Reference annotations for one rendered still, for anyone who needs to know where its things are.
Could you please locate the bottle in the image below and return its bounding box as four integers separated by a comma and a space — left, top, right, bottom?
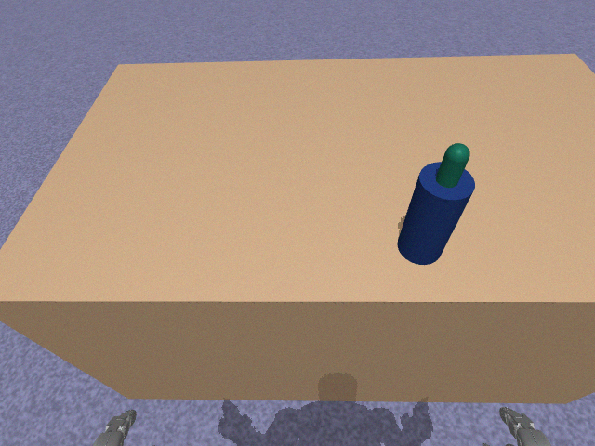
397, 143, 475, 265

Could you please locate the left robot hand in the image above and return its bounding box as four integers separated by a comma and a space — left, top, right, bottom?
93, 410, 155, 446

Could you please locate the right robot hand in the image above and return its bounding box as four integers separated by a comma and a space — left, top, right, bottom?
483, 407, 551, 446

